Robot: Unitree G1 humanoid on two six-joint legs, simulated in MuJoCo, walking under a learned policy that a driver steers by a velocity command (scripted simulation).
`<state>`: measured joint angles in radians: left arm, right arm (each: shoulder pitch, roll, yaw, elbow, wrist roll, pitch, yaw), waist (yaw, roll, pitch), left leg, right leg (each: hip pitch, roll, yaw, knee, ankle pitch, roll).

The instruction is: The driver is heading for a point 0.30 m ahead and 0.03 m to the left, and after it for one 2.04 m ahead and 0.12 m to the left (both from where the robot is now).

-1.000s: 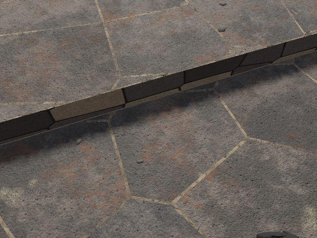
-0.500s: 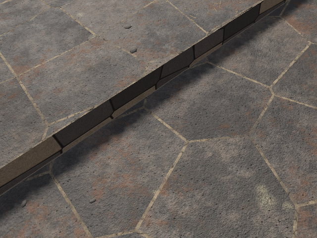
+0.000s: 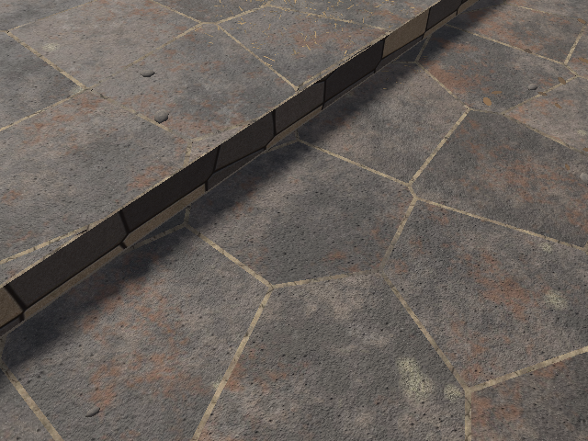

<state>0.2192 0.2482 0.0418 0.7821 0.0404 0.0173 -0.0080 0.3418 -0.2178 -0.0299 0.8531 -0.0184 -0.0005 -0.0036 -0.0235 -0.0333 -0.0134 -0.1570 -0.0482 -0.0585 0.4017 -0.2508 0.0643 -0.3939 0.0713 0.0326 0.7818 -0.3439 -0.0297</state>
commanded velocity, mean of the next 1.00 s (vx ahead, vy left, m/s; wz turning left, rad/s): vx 0.45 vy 0.00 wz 0.18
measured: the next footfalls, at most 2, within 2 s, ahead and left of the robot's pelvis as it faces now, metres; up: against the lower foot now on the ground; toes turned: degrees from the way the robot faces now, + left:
right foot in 0.30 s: +0.21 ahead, -0.12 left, +0.00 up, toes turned +12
left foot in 0.78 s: +0.43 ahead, +0.16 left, +0.00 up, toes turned +19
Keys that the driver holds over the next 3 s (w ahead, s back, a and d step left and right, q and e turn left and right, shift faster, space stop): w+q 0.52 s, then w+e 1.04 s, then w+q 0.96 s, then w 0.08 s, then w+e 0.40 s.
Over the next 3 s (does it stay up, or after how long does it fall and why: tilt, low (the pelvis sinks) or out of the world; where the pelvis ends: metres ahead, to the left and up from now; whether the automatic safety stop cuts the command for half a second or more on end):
stays up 1.42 0.19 0.04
